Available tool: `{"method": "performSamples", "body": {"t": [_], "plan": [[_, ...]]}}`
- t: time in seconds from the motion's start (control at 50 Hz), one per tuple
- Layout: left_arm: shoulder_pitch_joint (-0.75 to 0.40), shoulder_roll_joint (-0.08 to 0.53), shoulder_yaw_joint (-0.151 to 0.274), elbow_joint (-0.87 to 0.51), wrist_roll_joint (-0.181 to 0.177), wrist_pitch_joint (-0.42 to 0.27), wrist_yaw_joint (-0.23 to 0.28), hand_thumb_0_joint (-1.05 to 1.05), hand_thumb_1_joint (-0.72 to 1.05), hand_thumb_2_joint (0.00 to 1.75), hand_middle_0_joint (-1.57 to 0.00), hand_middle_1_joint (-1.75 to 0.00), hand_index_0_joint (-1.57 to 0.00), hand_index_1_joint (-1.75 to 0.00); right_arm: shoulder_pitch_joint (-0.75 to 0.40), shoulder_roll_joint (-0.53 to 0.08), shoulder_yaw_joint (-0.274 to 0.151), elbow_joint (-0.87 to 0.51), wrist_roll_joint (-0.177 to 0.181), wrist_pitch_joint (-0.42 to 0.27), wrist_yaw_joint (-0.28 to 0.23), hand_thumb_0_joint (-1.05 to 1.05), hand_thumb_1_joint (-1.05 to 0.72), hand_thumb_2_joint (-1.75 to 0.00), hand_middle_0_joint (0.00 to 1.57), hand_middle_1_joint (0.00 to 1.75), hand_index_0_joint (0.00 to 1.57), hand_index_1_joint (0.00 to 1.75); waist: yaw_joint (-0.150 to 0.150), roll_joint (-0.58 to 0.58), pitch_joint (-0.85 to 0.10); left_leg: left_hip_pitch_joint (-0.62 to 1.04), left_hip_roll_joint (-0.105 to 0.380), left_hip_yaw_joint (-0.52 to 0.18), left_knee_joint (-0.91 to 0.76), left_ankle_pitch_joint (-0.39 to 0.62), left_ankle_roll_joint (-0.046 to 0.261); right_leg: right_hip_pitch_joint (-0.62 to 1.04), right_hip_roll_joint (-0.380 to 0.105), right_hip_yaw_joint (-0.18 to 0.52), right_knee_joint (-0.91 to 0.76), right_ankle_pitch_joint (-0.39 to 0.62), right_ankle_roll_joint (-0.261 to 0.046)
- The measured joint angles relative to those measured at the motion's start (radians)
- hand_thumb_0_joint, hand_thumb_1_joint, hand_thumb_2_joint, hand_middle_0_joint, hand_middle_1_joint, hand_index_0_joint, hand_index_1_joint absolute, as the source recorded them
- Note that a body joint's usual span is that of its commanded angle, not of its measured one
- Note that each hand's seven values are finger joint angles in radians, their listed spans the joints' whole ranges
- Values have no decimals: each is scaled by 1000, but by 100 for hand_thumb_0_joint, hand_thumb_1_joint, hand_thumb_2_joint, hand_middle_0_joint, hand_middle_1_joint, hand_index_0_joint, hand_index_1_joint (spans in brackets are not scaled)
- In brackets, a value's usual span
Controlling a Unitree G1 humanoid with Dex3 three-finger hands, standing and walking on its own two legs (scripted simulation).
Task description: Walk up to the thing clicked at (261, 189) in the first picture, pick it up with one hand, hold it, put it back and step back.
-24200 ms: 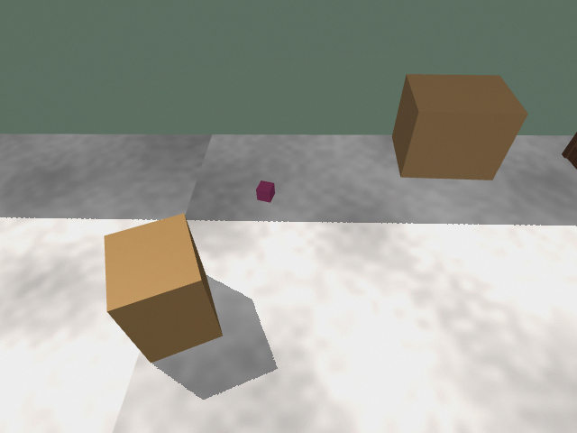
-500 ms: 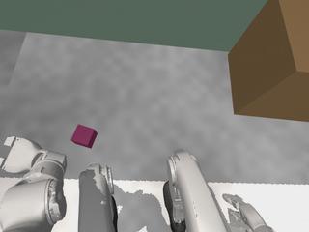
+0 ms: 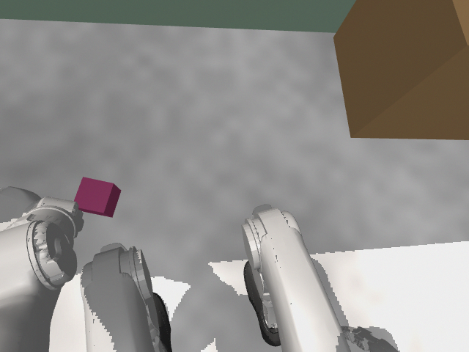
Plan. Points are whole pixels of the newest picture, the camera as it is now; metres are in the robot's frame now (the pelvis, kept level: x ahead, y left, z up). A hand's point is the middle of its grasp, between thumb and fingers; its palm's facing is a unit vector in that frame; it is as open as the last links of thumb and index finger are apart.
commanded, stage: rise first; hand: left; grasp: from above
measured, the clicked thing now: (98, 197) +0.48 +0.22 -0.33
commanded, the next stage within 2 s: none
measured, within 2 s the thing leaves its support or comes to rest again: neither
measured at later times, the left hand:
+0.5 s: hand (59, 208) +0.44 +0.26 -0.21, palm faces -0.12 -0.44 -0.89, open 13.9 cm
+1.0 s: hand (65, 196) +0.46 +0.25 -0.21, palm faces -0.10 -0.44 -0.89, open 13.9 cm
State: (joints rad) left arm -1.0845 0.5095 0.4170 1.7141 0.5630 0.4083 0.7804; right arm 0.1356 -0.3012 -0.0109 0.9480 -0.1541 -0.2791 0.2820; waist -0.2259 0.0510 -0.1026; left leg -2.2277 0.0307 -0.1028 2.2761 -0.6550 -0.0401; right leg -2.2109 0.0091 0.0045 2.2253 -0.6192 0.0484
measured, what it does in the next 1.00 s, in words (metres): stands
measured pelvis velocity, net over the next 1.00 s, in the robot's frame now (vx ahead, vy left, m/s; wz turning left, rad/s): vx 0.00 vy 0.00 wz -0.07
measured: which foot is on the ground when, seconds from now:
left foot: down 0.00-1.00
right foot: down 0.00-1.00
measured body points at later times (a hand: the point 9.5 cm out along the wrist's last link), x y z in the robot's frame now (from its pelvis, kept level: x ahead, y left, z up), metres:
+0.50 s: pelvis +0.00 +0.00 -0.02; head +0.27 +0.01 +0.34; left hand +0.44 +0.28 -0.16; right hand -0.01 -0.27 -0.14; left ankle +0.09 +0.14 -0.33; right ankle +0.11 -0.13 -0.33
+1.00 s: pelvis +0.00 +0.00 -0.03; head +0.27 +0.02 +0.33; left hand +0.46 +0.27 -0.16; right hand -0.03 -0.27 -0.13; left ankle +0.09 +0.14 -0.33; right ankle +0.11 -0.13 -0.33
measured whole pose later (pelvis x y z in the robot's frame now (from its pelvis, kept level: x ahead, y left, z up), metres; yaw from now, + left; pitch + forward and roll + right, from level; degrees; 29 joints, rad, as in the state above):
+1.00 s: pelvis +0.00 +0.00 -0.03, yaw -4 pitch +31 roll -8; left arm -1.23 0.70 0.47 1.77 0.60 0.41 0.81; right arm 0.12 -0.37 0.07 0.93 -0.21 -0.28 0.42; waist -0.32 0.02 0.09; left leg -2.28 0.02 -0.20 2.40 -0.67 -0.06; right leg -2.23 0.02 -0.07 2.29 -0.61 0.05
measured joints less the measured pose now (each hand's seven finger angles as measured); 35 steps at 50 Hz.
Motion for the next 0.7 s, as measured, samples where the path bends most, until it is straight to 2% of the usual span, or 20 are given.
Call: {"method": "performSamples", "body": {"t": [0.08, 0.16, 0.28, 0.44, 0.54, 0.7], "plan": [[-50, 31, 48, 32, -5, 1, 11, 0, -48, 99, -10, -102, -11, -102, -9, -19, 4, -7, -18, -6, 22, 0, -89, -89, 20, 30, 20, 30, -15, -4, 45, -7, -1, -11, 19, -6, -8, -10, 1, -8, 20, -4, -6], [-90, 67, 82, 53, 20, 1, 12, 0, -47, 98, -10, -103, -11, -102, -17, -38, 9, -16, -27, -5, 42, 0, -90, -89, 20, 30, 20, 30, -27, -10, 87, -19, -2, -26, 41, -9, -14, -22, 3, -20, 36, -3, -10], [-102, 108, 88, 42, 58, -4, 10, 0, -47, 98, -11, -104, -12, -103, -20, -58, 11, -17, -36, 2, 65, 0, -90, -90, 20, 30, 19, 30, -37, -13, 131, -40, -2, -44, 72, -15, -17, -37, 8, -33, 56, -2, -10], [-80, 119, 74, 21, 43, -11, 3, 0, -50, 99, -10, -104, -11, -104, -11, -50, 21, -11, -45, 6, 86, 0, -91, -90, 19, 30, 19, 30, -39, -15, 154, -47, -3, -52, 96, -27, -15, -36, 9, -38, 70, -12, -3], [-92, 126, 67, 23, 39, -10, 9, 0, -51, 100, -10, -104, -10, -104, -17, -37, 36, -7, -57, 0, 99, 0, -91, -90, 20, 30, 19, 30, -51, -23, 162, -43, -7, -59, 105, -30, -14, -27, 7, -44, 73, -16, -2], [-108, 144, 76, 50, 52, -1, 34, 0, -52, 100, -10, -104, -10, -104, -20, -39, 51, -19, -57, 2, 113, 0, -91, -90, 20, 30, 19, 30, -70, -22, 165, -41, -7, -74, 112, -32, -13, -16, 9, -58, 68, -14, -1]]}}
